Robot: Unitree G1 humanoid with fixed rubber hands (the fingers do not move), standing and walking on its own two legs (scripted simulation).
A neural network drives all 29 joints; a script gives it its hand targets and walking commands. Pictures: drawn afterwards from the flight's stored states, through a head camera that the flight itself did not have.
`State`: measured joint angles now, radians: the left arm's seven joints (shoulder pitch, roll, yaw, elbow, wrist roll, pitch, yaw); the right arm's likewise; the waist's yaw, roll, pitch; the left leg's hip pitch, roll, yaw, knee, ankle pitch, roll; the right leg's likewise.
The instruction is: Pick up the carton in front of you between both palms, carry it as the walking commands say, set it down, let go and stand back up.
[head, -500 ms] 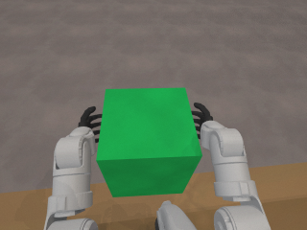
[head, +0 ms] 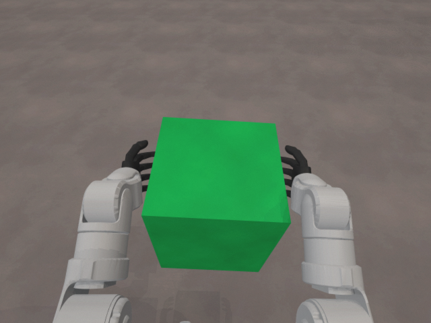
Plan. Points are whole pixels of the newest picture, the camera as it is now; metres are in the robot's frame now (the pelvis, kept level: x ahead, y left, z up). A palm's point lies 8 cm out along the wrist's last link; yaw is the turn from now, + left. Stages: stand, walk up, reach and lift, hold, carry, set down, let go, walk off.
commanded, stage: carry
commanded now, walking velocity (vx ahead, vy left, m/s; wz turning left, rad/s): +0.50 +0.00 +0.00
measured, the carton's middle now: (214, 200) +0.35 +0.02 +0.03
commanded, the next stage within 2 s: none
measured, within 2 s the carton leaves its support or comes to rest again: neither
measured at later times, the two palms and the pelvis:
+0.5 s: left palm (182, 121) +0.75 +0.14 -0.09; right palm (270, 118) +0.76 -0.16 -0.09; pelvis +0.40 -0.01 -0.18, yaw +0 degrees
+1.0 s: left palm (182, 64) +1.09 +0.17 -0.07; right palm (254, 67) +1.07 -0.12 -0.07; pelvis +0.74 +0.04 -0.15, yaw -2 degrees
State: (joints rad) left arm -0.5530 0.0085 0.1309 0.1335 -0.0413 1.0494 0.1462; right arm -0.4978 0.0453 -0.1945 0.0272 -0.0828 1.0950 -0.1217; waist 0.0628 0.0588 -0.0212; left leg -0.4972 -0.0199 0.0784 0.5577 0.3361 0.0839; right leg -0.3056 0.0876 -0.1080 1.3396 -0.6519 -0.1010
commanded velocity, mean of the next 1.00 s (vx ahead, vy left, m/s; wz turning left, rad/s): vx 0.50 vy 0.00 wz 0.00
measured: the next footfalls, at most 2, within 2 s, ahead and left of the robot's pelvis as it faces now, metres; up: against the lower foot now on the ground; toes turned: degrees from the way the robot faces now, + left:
right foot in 0.40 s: +0.52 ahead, -0.08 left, -0.14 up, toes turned -3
left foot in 0.80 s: +0.82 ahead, +0.12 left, -0.14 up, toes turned +5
